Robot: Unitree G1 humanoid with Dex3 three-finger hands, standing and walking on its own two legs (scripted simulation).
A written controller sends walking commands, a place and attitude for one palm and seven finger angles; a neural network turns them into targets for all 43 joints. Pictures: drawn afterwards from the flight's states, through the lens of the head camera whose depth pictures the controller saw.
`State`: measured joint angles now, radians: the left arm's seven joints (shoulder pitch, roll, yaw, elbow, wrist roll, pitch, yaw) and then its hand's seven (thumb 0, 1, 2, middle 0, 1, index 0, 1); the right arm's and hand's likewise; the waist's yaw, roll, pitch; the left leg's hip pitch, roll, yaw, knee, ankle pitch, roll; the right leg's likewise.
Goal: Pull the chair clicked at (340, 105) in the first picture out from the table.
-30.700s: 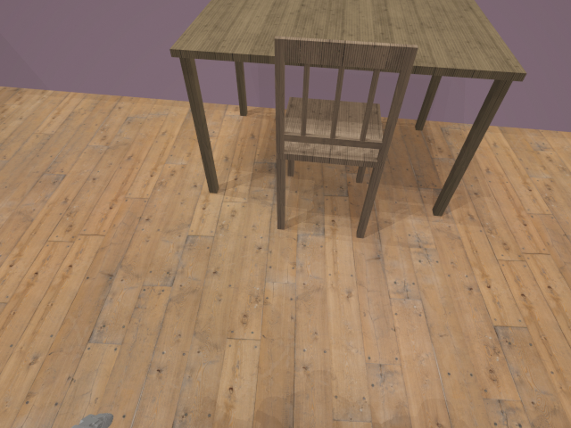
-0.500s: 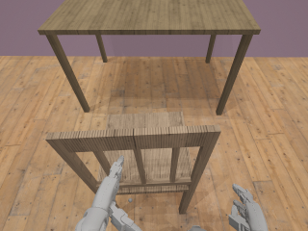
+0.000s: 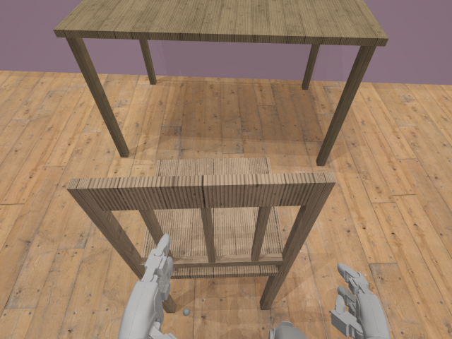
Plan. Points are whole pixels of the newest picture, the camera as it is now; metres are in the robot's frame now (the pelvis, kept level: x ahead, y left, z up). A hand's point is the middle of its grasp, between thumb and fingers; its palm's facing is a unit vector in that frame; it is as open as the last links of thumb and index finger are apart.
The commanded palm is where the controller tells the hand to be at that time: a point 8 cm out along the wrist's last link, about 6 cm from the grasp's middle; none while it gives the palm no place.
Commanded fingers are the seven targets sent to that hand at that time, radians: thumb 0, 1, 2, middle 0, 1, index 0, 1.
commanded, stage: draw the hand back to the body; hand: left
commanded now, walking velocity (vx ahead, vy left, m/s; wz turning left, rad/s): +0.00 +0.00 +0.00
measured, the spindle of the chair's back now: (209, 236) +0.33 +0.05 -0.05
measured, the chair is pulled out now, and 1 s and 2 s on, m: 0.58 0.58 0.58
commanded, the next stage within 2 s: step back with the hand held close in 1.48 s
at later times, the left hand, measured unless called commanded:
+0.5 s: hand (114, 285) +0.18 +0.15 +0.12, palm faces +0.11 -0.97 -0.23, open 16.9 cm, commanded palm +0.14 +0.21 +0.14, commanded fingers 0.00 -0.15 0.39 -0.05 -0.08 -0.05 -0.08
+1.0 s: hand (10, 239) +0.21 +0.24 +0.20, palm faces +0.43 -0.79 -0.44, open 10.9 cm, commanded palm +0.16 +0.28 +0.23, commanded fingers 0.00 0.75 0.83 -0.18 -0.27 -0.18 -0.27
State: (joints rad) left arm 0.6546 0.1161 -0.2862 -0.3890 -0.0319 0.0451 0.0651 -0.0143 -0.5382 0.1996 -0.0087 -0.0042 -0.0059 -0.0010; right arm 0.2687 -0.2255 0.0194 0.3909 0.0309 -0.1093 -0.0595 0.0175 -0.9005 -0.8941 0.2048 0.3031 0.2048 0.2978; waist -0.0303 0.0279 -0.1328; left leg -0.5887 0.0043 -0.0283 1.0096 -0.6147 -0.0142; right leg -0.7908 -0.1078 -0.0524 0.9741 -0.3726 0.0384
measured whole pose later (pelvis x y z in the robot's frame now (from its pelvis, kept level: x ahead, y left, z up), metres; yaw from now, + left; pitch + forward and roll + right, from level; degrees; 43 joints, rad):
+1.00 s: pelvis +0.02 -0.01 +0.06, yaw +0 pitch -2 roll -1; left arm 0.55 0.32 0.27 -0.44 -0.04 -0.06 0.18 0.00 0.41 0.66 -0.15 -0.20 -0.14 -0.20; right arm 0.19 -0.21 0.01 0.61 0.02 -0.17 -0.08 0.02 -0.90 -0.89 0.20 0.30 0.20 0.30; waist 0.05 0.10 0.00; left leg -0.05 0.04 -0.03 0.51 -0.41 -0.03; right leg -0.26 -0.07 -0.09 0.53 -0.23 0.03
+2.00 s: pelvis -0.01 +0.00 +0.06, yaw -2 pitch +0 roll +1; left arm 0.59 0.43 0.44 -0.53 -0.03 -0.15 0.16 0.01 0.89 0.90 -0.22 -0.31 -0.21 -0.30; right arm 0.15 -0.19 -0.04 0.59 0.02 -0.04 -0.08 0.02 -0.90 -0.89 0.20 0.30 0.20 0.30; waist 0.00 0.01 0.09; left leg -0.14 0.00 0.01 0.51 -0.36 -0.01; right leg -0.35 -0.09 -0.04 0.52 -0.15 0.04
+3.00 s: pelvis -0.08 -0.02 +0.04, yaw +1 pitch +1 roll +0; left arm 0.50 0.41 0.50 -0.54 0.00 -0.20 0.19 0.01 0.89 0.90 -0.22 -0.31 -0.21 -0.30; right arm 0.19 -0.19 -0.04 0.63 0.00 -0.12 -0.07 0.02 -0.90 -0.89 0.21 0.30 0.21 0.30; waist 0.01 -0.02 0.05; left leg -0.40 0.02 -0.05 0.76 -0.39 -0.02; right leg -0.52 -0.02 0.01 0.65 -0.15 0.02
